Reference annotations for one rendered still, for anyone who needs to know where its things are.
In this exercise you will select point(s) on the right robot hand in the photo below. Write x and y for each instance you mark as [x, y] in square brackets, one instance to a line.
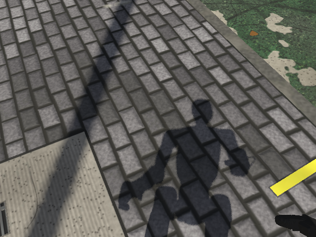
[305, 224]

